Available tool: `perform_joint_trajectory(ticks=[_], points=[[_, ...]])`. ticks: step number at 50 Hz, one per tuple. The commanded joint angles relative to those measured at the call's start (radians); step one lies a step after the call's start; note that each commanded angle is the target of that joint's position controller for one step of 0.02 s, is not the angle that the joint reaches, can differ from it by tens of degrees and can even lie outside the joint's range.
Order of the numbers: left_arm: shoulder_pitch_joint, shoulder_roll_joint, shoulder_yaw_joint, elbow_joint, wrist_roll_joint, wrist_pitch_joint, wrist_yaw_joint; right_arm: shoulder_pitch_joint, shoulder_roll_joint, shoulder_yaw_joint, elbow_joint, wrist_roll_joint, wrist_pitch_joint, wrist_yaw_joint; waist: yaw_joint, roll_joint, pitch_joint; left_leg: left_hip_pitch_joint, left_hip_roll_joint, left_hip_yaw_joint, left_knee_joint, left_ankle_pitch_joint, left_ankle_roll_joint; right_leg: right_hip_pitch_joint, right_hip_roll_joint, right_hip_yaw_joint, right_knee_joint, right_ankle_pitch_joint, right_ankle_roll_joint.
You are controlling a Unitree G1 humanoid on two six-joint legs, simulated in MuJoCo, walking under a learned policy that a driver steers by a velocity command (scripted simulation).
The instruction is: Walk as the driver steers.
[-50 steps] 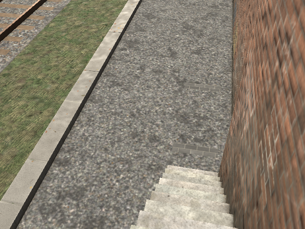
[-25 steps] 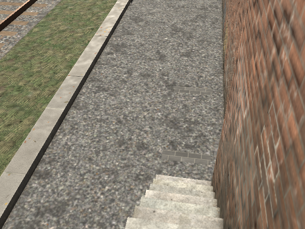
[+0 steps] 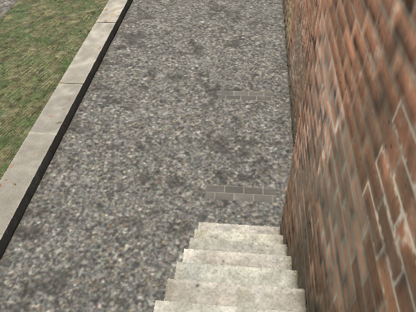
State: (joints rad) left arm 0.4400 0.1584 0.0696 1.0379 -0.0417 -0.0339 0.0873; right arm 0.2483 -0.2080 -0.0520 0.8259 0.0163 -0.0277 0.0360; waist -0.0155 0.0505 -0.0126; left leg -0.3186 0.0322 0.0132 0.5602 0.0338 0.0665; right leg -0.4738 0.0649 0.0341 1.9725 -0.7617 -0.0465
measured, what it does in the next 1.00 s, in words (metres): goes down: right foot 0.22 m lower, then left foot 0.21 m lower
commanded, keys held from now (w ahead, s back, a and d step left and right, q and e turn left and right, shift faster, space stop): w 1.00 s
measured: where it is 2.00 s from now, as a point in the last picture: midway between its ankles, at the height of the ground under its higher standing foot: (249, 287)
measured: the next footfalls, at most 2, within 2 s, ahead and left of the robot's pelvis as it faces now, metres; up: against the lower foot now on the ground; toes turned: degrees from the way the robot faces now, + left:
right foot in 0.38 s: +0.26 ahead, -0.17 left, -0.22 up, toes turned +5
left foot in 0.84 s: +0.53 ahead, +0.10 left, -0.43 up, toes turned -1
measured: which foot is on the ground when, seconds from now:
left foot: down 0.00-0.38, up 0.40-0.82, down 0.84-1.00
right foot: up 0.00-0.36, down 0.38-0.84, up 0.86-1.00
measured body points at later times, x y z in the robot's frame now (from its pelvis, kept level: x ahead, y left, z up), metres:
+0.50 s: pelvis +0.25 -0.07 -0.25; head +0.22 -0.10 +0.20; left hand +0.11 +0.17 -0.38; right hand +0.34 -0.31 -0.40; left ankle +0.21 +0.10 -0.71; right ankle +0.22 -0.17 -0.96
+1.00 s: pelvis +0.49 -0.02 -0.48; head +0.50 -0.02 -0.03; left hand +0.56 +0.23 -0.62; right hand +0.39 -0.24 -0.62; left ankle +0.49 +0.10 -1.19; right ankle +0.53 -0.20 -1.00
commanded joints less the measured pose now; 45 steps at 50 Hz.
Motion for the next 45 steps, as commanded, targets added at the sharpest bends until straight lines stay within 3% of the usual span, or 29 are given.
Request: perform_joint_trajectory(ticks=[1,3,4,5,7,10,11,16,18,19,20,21,22,23,25,27,28,29,30,32,37,38,39,40,41,42,43,44,45], points=[[0.080,0.018,0.004,-0.076,-0.001,-0.031,-0.036,0.525,0.057,0.037,0.194,0.001,-0.025,-0.012,-0.076,0.253,-0.022,0.678,0.253,-0.321,0.146,0.804,0.246,-0.828,0.008,0.247,0.244,-0.008,0.005],[0.030,0.000,0.007,-0.094,-0.032,-0.021,-0.042,0.447,0.020,0.029,0.236,-0.018,-0.045,-0.003,0.001,-0.062,-0.060,0.383,0.252,-0.341,0.077,0.168,0.207,-0.757,-0.054,0.243,0.009,0.327,-0.073],[0.013,-0.007,-0.008,-0.120,-0.039,-0.011,-0.049,0.357,-0.058,0.006,0.222,-0.055,-0.046,-0.010,0.039,0.089,-0.037,0.229,0.365,-0.558,0.033,0.118,0.272,-0.755,-0.103,0.301,-0.155,0.378,-0.038],[-0.057,0.013,-0.015,-0.144,-0.001,0.019,-0.052,0.276,0.028,0.040,0.196,-0.090,-0.041,-0.046,0.084,-0.073,0.047,-0.013,0.352,-0.508,0.003,0.138,0.253,-0.640,-0.119,0.322,-0.445,0.581,0.013],[-0.032,0.022,-0.011,-0.110,0.052,0.034,-0.066,0.158,-0.064,0.037,0.160,-0.103,-0.039,-0.062,0.173,-0.111,-0.001,-0.311,0.213,-0.381,0.035,0.104,0.199,-0.210,-0.119,0.137,-0.583,0.857,0.040],[-0.215,0.120,0.003,-0.200,0.054,0.009,-0.105,0.151,-0.085,0.010,0.150,0.030,-0.065,-0.125,0.099,0.018,0.088,-0.359,0.072,-0.193,0.107,-0.455,0.081,-0.027,-0.145,0.132,-1.125,1.458,0.015],[-0.304,0.092,-0.009,-0.231,0.063,0.013,-0.110,0.177,-0.089,0.011,0.152,0.044,-0.054,-0.137,0.056,0.001,0.102,-0.373,0.061,-0.170,0.115,-0.509,0.067,0.046,-0.134,0.085,-1.265,1.434,0.020],[-0.029,0.144,0.004,-0.137,0.042,0.045,-0.106,0.244,-0.018,-0.013,0.153,0.014,-0.002,-0.090,0.045,0.084,0.067,-0.160,0.071,-0.187,0.523,-0.256,0.033,0.199,-0.156,0.006,-1.338,1.196,0.026],[0.397,0.227,0.039,-0.006,0.071,0.046,-0.098,0.057,-0.066,-0.037,0.129,0.031,0.001,-0.067,0.274,0.029,-0.015,-0.252,0.014,-0.190,1.024,-0.058,-0.047,0.530,-0.208,0.005,-1.418,1.119,-0.015],[0.484,0.192,0.020,0.015,0.097,0.037,-0.098,0.064,-0.029,-0.043,0.141,0.081,-0.012,-0.075,0.351,-0.155,0.027,-0.288,-0.188,-0.113,1.577,-0.437,-0.103,0.515,-0.292,0.031,-1.666,1.335,-0.087],[0.428,0.194,-0.007,0.054,0.047,0.014,-0.113,0.266,0.076,-0.034,0.124,0.033,-0.022,-0.070,0.157,-0.519,0.117,-0.734,-0.229,-0.153,1.709,-0.923,-0.072,0.705,-0.254,0.068,-1.276,1.763,-0.016],[0.439,0.188,-0.009,0.063,0.014,0.012,-0.120,0.350,0.066,-0.030,0.119,0.035,-0.020,-0.077,0.098,-0.601,0.094,-0.839,-0.208,-0.190,1.691,-0.914,-0.068,0.708,-0.303,0.183,-1.249,1.829,-0.045],[0.431,0.241,0.015,0.122,0.009,0.011,-0.123,0.261,0.103,-0.007,0.040,0.077,-0.010,-0.085,0.082,-0.486,0.080,-0.921,-0.123,-0.165,1.585,-0.783,-0.036,0.580,-0.440,0.534,-1.436,1.020,-0.209],[0.271,0.084,-0.036,0.076,0.041,0.026,-0.126,0.137,0.029,-0.017,0.042,0.085,0.030,-0.107,0.050,-0.051,0.149,-0.837,-0.050,-0.141,1.473,-0.583,-0.001,0.350,-0.356,0.463,-1.521,0.697,-0.141],[0.199,0.108,-0.042,0.071,0.022,0.010,-0.079,0.109,0.105,0.015,-0.020,0.059,0.046,-0.100,-0.003,-0.090,0.182,-0.912,-0.007,-0.233,1.282,-0.354,0.002,0.202,-0.366,0.524,-1.408,0.766,-0.094],[0.064,-0.007,-0.095,0.008,0.008,-0.007,-0.021,0.106,0.090,0.032,-0.064,0.017,0.056,-0.077,-0.068,-0.075,0.201,-0.682,0.006,-0.185,0.938,-0.034,-0.040,-0.073,-0.225,0.291,-1.342,0.820,-0.035],[-0.004,0.013,-0.102,-0.031,-0.011,-0.009,0.002,0.076,0.070,0.033,-0.084,-0.007,0.053,-0.064,-0.088,-0.091,0.187,-0.479,0.030,-0.095,0.718,0.108,-0.084,-0.200,-0.183,0.243,-1.351,0.875,-0.028],[0.007,0.101,-0.080,-0.039,0.011,-0.011,0.002,0.066,0.071,0.030,-0.071,-0.008,0.053,-0.042,-0.089,-0.125,0.130,-0.302,-0.001,-0.067,0.769,0.242,-0.120,-0.246,-0.203,0.260,-1.367,0.897,-0.045],[0.064,0.127,-0.063,-0.038,-0.017,-0.024,0.014,0.070,-0.013,0.001,-0.076,0.001,0.041,-0.018,-0.077,-0.076,0.104,-0.364,0.028,-0.148,0.598,0.500,-0.099,-0.136,-0.177,0.264,-1.271,0.637,-0.046],[0.116,0.113,-0.051,-0.027,-0.015,-0.010,0.039,-0.056,-0.017,0.005,-0.119,-0.020,0.057,0.007,-0.029,-0.061,0.122,-0.400,0.049,-0.161,0.419,0.656,-0.108,-0.074,-0.168,0.276,-1.146,0.359,-0.084],[0.205,0.061,-0.038,0.005,-0.019,0.028,0.055,-0.188,-0.018,0.001,-0.160,-0.001,0.043,0.033,0.106,-0.157,0.204,-0.393,0.029,-0.153,0.097,0.476,-0.117,0.065,-0.148,0.304,-0.939,0.529,-0.134],[0.155,0.103,-0.016,0.001,0.004,0.024,0.035,-0.194,-0.030,-0.008,-0.152,-0.002,0.045,0.025,0.103,-0.214,0.171,-0.311,-0.001,-0.109,0.233,0.400,-0.116,0.010,-0.164,0.352,-0.928,0.518,-0.174],[0.119,0.091,-0.011,-0.015,-0.008,0.016,0.026,-0.110,-0.029,-0.005,-0.142,0.001,0.028,0.015,0.080,-0.273,0.158,-0.302,0.009,-0.141,0.199,0.289,-0.088,0.061,-0.135,0.347,-0.861,0.704,-0.182],[-0.018,0.119,0.009,-0.030,-0.001,0.003,0.012,0.061,-0.075,-0.025,-0.092,0.016,0.015,0.015,-0.025,-0.356,0.114,-0.117,0.040,-0.123,0.142,0.210,-0.036,-0.031,-0.169,0.391,-0.732,0.781,-0.195],[0.027,0.051,0.003,-0.026,-0.009,-0.016,-0.005,0.263,-0.114,-0.036,-0.007,0.038,-0.017,-0.011,-0.062,-0.116,0.111,0.109,0.083,-0.096,-0.302,0.256,0.027,-0.030,-0.093,0.269,-0.510,0.858,-0.119],[0.021,0.074,0.021,0.013,0.004,-0.025,-0.013,0.502,-0.094,-0.049,0.104,0.024,-0.020,-0.034,-0.192,0.031,0.066,0.462,0.094,-0.035,-0.355,0.496,0.076,-0.234,-0.005,0.127,-0.066,0.797,-0.048],[0.059,-0.006,0.008,-0.004,0.047,-0.036,-0.037,0.592,-0.045,-0.008,0.190,-0.005,-0.020,-0.007,-0.153,0.303,0.017,0.774,0.224,-0.176,0.100,1.133,0.211,-0.714,0.168,0.113,0.351,-0.243,-0.005],[0.148,0.022,-0.005,-0.047,0.013,-0.036,-0.054,0.534,-0.011,0.018,0.168,-0.002,-0.014,0.011,-0.052,0.313,-0.055,0.776,0.246,-0.321,0.165,1.023,0.260,-0.788,0.093,0.182,0.294,-0.216,-0.013],[0.111,0.054,0.001,-0.054,-0.013,-0.035,-0.056,0.523,0.005,0.023,0.164,0.000,-0.023,0.022,-0.059,0.157,-0.115,0.644,0.290,-0.372,0.126,0.593,0.285,-0.741,0.015,0.244,0.191,-0.066,-0.019]])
